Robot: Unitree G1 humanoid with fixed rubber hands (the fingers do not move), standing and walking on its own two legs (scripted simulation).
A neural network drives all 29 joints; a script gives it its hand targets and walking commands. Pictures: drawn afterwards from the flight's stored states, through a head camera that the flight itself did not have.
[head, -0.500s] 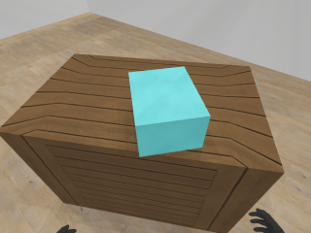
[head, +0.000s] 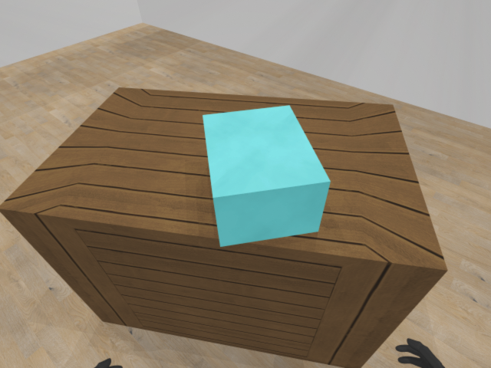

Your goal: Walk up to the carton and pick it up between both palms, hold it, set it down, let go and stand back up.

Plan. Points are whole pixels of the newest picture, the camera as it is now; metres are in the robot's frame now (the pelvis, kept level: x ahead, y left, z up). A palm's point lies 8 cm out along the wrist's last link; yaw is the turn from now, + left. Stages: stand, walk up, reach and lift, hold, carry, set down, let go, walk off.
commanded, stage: stand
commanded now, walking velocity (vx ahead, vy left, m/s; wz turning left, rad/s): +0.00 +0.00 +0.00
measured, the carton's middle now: (257, 170) +0.54 +0.00 +0.02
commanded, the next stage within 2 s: none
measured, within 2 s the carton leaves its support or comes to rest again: neither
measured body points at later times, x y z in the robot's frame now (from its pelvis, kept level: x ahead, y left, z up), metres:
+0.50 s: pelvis -0.01 +0.00 +0.00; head -0.03 +0.00 +0.45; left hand +0.11 +0.28 -0.10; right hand +0.13 -0.28 -0.09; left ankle +0.00 +0.14 -0.73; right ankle +0.04 -0.08 -0.73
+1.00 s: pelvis -0.01 +0.00 +0.00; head -0.03 -0.01 +0.45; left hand +0.10 +0.28 -0.10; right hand +0.13 -0.28 -0.09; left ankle +0.00 +0.14 -0.73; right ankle +0.04 -0.08 -0.73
